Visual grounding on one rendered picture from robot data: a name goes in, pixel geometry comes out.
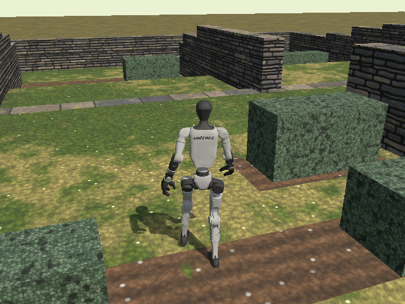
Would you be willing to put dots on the robot right hand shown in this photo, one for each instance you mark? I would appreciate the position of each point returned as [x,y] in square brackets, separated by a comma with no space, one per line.
[227,173]

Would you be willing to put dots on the robot left forearm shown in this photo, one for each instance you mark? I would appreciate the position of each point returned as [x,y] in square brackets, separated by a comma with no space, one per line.
[171,170]

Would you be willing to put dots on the left robot thigh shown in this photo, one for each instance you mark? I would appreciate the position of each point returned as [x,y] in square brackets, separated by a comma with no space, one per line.
[187,184]

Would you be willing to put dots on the right robot upper arm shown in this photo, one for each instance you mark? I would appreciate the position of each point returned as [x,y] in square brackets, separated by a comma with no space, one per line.
[225,142]

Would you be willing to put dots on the left robot upper arm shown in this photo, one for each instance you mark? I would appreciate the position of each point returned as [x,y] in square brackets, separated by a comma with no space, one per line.
[180,144]

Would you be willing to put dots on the humanoid robot head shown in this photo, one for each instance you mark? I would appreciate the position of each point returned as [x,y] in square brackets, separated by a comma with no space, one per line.
[203,109]

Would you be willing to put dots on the robot left hand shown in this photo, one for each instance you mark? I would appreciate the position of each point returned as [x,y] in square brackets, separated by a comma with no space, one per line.
[164,187]

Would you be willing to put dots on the robot right forearm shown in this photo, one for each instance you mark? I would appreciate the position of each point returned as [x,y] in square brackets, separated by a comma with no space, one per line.
[230,163]

